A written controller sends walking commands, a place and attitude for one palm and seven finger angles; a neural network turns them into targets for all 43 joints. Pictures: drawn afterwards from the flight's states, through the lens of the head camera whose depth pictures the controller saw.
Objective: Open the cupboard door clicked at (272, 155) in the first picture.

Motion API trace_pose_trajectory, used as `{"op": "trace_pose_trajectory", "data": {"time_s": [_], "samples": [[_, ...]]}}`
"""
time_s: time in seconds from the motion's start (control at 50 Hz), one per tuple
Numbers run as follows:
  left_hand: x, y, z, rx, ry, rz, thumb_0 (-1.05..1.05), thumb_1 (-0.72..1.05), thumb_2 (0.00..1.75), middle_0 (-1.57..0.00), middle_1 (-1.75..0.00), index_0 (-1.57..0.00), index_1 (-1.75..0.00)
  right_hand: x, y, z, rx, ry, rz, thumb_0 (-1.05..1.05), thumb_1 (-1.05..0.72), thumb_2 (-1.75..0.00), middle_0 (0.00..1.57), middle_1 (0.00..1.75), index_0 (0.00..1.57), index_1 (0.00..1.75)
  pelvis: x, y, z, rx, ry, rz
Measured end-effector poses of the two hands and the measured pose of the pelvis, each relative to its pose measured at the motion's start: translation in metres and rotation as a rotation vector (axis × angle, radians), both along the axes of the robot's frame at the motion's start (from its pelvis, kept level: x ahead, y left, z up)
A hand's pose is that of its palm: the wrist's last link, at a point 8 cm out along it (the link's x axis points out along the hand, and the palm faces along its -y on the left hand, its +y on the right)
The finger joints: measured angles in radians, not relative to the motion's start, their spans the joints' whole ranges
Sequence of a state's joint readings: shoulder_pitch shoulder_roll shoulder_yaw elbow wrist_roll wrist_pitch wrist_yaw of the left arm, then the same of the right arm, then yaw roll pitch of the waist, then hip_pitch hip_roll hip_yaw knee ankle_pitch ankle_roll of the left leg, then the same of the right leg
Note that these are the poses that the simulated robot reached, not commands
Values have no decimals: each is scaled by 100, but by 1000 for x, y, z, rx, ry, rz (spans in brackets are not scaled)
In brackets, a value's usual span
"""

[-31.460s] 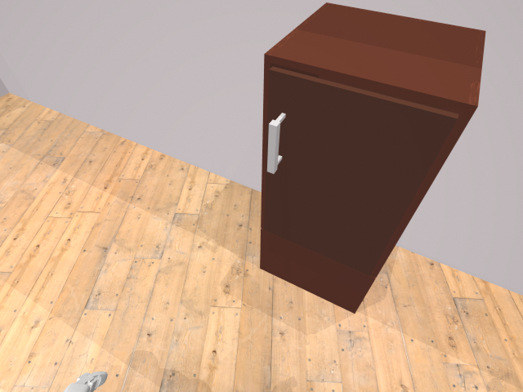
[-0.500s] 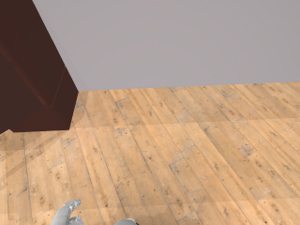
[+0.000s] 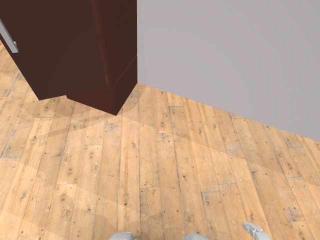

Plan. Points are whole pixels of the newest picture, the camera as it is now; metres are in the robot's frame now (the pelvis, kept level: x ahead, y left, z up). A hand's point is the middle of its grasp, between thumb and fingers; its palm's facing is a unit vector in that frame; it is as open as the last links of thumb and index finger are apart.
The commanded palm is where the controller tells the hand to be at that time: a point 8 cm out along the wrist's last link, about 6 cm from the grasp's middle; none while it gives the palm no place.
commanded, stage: turn to face it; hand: left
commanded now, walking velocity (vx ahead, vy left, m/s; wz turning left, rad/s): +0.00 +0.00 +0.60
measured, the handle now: (5, 31) +0.77 +0.67 -0.01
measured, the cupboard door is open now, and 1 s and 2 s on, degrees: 42 42 42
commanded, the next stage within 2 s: take the last steps up to it in 0.64 s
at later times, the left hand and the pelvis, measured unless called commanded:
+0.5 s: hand out of the picture +0.07 +0.17 -0.13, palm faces +0.24 -0.93 -0.28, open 7.4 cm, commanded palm none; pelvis +0.01 -0.05 +0.01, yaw +15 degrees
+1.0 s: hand out of the picture -0.08 +0.17 -0.17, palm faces +0.51 -0.84 -0.18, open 7.4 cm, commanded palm none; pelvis +0.01 +0.00 +0.01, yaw +26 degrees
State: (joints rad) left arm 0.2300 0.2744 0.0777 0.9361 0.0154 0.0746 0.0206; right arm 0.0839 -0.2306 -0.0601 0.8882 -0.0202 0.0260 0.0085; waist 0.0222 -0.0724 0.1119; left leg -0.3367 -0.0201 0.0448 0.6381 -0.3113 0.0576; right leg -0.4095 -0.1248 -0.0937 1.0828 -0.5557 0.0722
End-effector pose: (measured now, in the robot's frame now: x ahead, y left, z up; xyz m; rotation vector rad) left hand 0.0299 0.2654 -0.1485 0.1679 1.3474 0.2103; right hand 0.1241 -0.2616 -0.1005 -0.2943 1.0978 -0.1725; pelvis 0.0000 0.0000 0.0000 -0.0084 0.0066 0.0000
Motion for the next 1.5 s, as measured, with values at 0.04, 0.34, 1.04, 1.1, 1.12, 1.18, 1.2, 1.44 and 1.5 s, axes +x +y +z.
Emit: {"op": "trace_pose_trajectory", "data": {"time_s": [0.04,0.34,1.04,1.1,1.12,1.18,1.2,1.44,1.5], "samples": [[7,5,7,0,-32,13,1,91,90,-20,-30,-20,-30,0,7,4,-5,12,18,1,-91,-90,20,30,20,30,0,3,6,-12,2,21],[56,-19,40,35,-235,68,0,91,90,-19,-30,-20,-30,-29,0,-17,64,178,68,1,-91,-90,21,30,21,30,4,-24,13,-14,23,178],[-128,-42,14,-75,-3,491,1,91,90,-19,-30,-20,-29,60,92,1,38,79,444,0,-92,-90,21,30,20,30,14,6,19,-9,-24,464],[-103,-27,20,-61,-57,477,1,91,90,-19,-30,-20,-29,42,83,0,25,136,410,0,-94,-90,21,30,20,30,22,14,22,-7,-23,471],[-95,-23,22,-56,-71,471,1,91,90,-19,-30,-20,-29,35,79,-1,22,160,398,0,-94,-90,21,30,20,30,25,16,22,-5,-22,472],[-66,-11,25,-46,-107,447,1,91,90,-19,-30,-20,-29,13,70,-6,17,238,354,0,-93,-90,21,30,20,30,37,22,22,4,-19,470],[-55,-8,26,-44,-117,436,1,91,90,-19,-30,-20,-29,6,67,-7,16,265,337,0,-93,-90,21,30,20,30,42,23,22,8,-18,468],[115,13,31,11,-276,296,1,91,90,-19,-30,-20,-30,-37,50,-31,63,592,191,1,-91,-90,21,30,20,30,126,27,2,35,-1,460],[129,8,33,20,-304,327,0,91,90,-19,-30,-20,-30,-8,53,-35,72,604,204,1,-91,-90,21,30,20,30,145,25,2,27,-21,481]]}}
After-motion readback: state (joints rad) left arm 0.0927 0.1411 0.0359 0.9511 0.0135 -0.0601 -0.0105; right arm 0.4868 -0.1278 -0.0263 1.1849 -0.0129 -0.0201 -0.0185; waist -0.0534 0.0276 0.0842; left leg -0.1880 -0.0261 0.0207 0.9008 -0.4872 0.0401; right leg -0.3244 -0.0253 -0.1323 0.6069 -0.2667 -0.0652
